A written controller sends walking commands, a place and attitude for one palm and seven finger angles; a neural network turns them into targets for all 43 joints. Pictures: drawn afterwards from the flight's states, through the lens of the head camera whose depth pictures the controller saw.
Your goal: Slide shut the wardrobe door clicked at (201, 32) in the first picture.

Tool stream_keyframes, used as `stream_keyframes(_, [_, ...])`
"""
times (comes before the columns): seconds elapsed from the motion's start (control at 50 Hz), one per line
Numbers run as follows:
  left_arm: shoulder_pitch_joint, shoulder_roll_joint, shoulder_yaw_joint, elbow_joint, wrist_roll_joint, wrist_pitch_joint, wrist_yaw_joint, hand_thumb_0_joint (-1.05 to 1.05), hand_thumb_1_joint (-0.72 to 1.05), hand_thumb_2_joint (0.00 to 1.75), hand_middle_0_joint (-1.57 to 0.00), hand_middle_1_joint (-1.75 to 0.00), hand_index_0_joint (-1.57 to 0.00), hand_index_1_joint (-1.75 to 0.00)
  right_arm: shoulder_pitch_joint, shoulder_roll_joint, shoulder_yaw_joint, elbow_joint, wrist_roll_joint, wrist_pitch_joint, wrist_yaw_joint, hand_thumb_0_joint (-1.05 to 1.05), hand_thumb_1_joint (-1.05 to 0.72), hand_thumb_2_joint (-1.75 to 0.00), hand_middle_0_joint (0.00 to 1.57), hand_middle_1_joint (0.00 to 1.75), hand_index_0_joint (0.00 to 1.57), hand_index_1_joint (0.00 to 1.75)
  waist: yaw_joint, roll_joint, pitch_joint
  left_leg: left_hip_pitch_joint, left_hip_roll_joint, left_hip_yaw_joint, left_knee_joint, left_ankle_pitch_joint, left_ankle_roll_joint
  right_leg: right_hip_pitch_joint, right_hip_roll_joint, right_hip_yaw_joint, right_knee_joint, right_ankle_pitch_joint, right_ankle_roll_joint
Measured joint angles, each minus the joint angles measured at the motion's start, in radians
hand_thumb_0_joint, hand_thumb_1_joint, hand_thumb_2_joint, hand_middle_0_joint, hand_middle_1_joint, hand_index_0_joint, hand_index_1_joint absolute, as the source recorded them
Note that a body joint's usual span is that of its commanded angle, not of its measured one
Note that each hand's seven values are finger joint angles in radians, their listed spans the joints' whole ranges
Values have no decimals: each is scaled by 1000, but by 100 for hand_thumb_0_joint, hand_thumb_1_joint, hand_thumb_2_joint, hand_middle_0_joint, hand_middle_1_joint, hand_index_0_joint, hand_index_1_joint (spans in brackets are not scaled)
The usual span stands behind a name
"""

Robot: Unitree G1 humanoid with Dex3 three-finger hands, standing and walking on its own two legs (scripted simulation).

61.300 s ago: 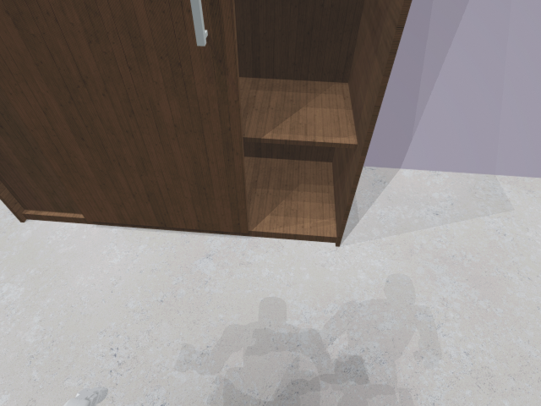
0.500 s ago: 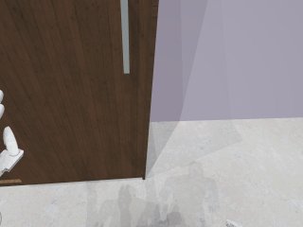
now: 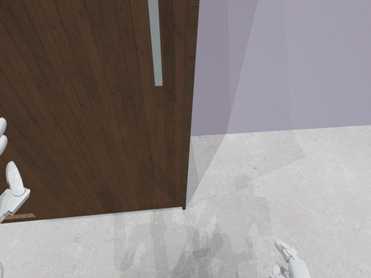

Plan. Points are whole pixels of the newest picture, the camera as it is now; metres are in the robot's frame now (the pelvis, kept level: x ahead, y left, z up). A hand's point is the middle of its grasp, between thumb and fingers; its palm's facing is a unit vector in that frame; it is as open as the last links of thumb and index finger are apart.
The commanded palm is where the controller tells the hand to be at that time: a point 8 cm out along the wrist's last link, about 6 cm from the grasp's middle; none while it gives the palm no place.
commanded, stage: stop stepping back and stand still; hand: left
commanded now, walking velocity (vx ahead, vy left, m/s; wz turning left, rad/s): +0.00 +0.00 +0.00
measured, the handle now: (155, 31) +0.57 +0.12 +0.26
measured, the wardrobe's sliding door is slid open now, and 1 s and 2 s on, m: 0.00 0.00 0.00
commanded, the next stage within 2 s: let the arm hang, fingers relaxed in 0.16 s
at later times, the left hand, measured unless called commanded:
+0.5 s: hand out of the picture +0.10 +0.20 -0.14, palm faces -0.01 -0.97 -0.26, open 7.4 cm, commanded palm none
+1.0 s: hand out of the picture -0.02 +0.20 -0.17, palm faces +0.04 -0.97 -0.25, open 7.3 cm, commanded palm none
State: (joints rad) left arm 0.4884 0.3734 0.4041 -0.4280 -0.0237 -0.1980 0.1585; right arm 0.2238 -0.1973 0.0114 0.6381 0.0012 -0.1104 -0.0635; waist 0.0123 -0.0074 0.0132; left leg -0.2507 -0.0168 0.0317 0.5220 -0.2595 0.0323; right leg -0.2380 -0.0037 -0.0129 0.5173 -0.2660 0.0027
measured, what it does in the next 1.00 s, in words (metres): stands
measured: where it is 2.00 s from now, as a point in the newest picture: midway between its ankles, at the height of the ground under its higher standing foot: outside the picture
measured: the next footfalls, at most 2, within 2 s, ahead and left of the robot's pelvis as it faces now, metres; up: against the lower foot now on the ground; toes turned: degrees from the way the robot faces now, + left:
none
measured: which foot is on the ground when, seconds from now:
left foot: down 0.00-1.00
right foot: down 0.00-1.00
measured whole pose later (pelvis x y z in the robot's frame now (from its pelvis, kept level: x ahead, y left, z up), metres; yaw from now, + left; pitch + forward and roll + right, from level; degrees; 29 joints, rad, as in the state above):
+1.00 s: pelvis -0.01 +0.00 +0.01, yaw +1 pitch -1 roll +0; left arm 0.25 0.20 0.01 1.16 0.01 0.01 0.02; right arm 0.28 -0.16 0.00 1.11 -0.02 0.01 -0.02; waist 0.00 0.03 0.05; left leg -0.23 -0.03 0.01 0.43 -0.19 0.04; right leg -0.20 -0.01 -0.03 0.42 -0.20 0.00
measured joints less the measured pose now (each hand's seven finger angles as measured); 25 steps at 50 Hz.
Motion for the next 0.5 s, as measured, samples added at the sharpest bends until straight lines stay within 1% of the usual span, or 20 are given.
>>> stream_keyframes(0.08, [11,9,-3,-34,-2,-6,0,1,89,90,-21,-30,-21,-30,-15,8,3,-20,2,-7,6,1,-91,-90,20,30,20,30,-11,-1,12,3,3,-2,-12,5,-3,6,3,-2,-19,8,-2])
stream_keyframes(0.16, [51,23,-1,-63,-9,-19,-4,1,89,90,-21,-30,-21,-30,-28,12,4,-34,6,0,11,1,-91,-90,20,30,20,30,-19,5,7,-1,12,-2,-11,2,-8,9,13,-2,-35,16,-6])
stream_keyframes(0.26, [67,24,0,-44,-16,-17,-6,1,89,90,-22,-30,-21,-30,-31,3,-2,-39,8,15,4,1,-91,-90,20,30,20,30,-13,15,-8,-1,21,1,-14,4,-11,13,22,1,-51,26,-9])
stream_keyframes(0.28, [40,29,-22,11,0,-27,-23,1,89,90,-21,-30,-21,-30,-33,-12,-8,-16,8,-5,22,1,-91,-90,20,30,20,30,-11,25,-18,-19,20,-6,0,4,-10,0,20,-5,-42,26,-9])
stream_keyframes(0.3, [-10,34,-64,105,17,-13,-52,1,89,90,-21,-30,-21,-30,-40,-35,-15,14,9,-9,43,1,-90,-90,20,30,20,30,-4,40,-29,-41,17,-12,23,-1,-8,-17,16,-13,-22,19,-7])
stream_keyframes(0.34, [-114,19,-161,350,37,63,-102,0,89,90,-21,-30,-20,-30,-63,-79,-23,77,2,21,68,1,-90,-90,20,30,20,30,4,69,-51,-74,6,-19,63,-14,-2,-50,5,-20,26,-2,-2])
stream_keyframes(0.38, [-194,-19,-240,611,48,148,-131,0,90,90,-20,-30,-20,-30,-79,-105,-25,126,-10,59,76,1,-91,-90,20,30,20,30,-3,84,-62,-92,-4,-21,89,-23,5,-72,-5,-23,65,-20,1])
stream_keyframes(0.42, [-240,-61,-302,843,54,209,-147,0,90,90,-20,-30,-20,-30,-81,-109,-24,159,-19,85,78,1,-91,-90,20,30,20,30,-17,77,-55,-93,-11,-18,96,-23,8,-79,-12,-20,86,-28,3])
stream_keyframes(0.44, [-252,-82,-328,942,54,231,-152,0,90,90,-20,-30,-20,-30,-76,-106,-22,172,-23,95,77,1,-91,-90,20,30,20,30,-25,67,-47,-89,-13,-17,93,-21,8,-78,-15,-19,90,-29,3])
stream_keyframes(0.5, [-258,-146,-393,1175,51,261,-162,1,91,90,-20,-29,-19,-30,-50,-86,-10,221,-30,113,75,1,-91,-90,20,30,20,30,-40,25,-14,-66,-12,-13,64,-4,5,-62,-14,-14,70,-16,1])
